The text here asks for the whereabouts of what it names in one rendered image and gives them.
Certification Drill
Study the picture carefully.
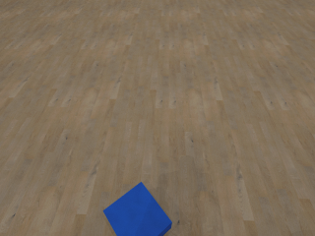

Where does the carton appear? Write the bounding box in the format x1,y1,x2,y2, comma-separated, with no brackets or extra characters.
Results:
103,182,172,236

